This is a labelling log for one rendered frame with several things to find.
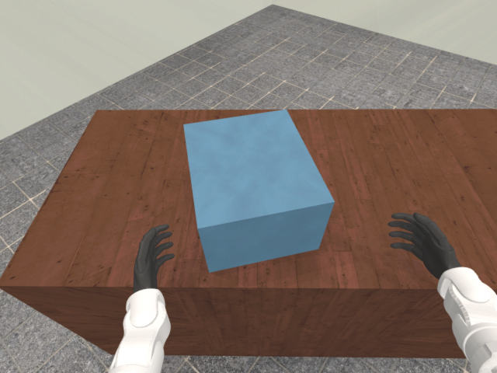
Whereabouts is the pedestal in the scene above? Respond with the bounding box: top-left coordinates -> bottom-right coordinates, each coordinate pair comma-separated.
0,109 -> 497,358

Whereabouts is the robot left hand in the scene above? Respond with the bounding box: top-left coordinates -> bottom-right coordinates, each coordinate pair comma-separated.
134,225 -> 175,293

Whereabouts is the robot right hand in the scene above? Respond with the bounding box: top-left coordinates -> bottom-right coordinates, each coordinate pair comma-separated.
388,212 -> 462,279

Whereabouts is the carton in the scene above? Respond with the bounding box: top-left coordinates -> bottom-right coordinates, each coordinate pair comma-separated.
183,110 -> 335,273

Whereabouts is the robot right forearm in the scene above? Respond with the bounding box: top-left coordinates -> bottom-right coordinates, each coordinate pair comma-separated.
437,267 -> 497,373

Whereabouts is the robot left forearm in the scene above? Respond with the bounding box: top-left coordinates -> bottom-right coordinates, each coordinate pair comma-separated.
108,288 -> 171,373

